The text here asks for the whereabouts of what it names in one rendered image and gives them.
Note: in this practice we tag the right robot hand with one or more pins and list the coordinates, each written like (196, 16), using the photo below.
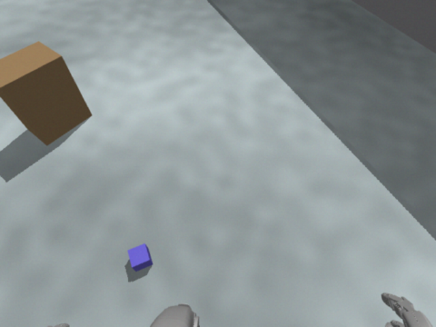
(405, 310)

